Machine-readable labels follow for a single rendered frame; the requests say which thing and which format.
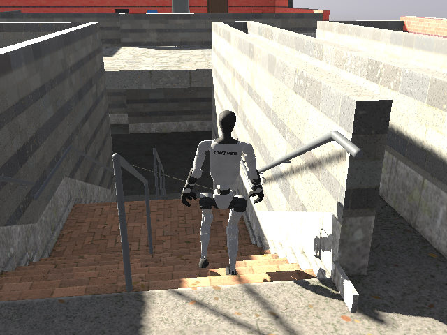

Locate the left robot hand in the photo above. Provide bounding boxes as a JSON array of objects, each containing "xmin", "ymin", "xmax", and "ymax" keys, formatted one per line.
[{"xmin": 181, "ymin": 190, "xmax": 197, "ymax": 207}]

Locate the robot right forearm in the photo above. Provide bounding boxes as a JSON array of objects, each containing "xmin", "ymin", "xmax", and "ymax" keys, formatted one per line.
[{"xmin": 251, "ymin": 169, "xmax": 263, "ymax": 193}]

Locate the right robot upper arm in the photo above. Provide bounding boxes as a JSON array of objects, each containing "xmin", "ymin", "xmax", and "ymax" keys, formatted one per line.
[{"xmin": 240, "ymin": 142, "xmax": 258, "ymax": 180}]

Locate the robot right shin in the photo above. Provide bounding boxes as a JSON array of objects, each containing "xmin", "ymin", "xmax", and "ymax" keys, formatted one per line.
[{"xmin": 227, "ymin": 225, "xmax": 239, "ymax": 274}]

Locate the left robot upper arm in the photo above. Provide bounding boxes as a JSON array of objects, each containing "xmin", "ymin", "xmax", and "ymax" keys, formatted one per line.
[{"xmin": 191, "ymin": 140, "xmax": 212, "ymax": 179}]

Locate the robot shin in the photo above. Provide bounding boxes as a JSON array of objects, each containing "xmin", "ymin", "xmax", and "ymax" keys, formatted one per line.
[
  {"xmin": 227, "ymin": 225, "xmax": 239, "ymax": 274},
  {"xmin": 200, "ymin": 214, "xmax": 211, "ymax": 260}
]

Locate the robot left forearm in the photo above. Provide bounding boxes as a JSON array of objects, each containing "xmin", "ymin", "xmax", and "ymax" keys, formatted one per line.
[{"xmin": 183, "ymin": 168, "xmax": 198, "ymax": 193}]

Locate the robot left shin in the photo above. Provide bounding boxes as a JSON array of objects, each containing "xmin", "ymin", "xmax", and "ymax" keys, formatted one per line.
[{"xmin": 200, "ymin": 214, "xmax": 211, "ymax": 260}]

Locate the right robot hand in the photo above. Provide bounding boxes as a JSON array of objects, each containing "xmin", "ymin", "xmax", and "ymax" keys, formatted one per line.
[{"xmin": 248, "ymin": 190, "xmax": 264, "ymax": 204}]

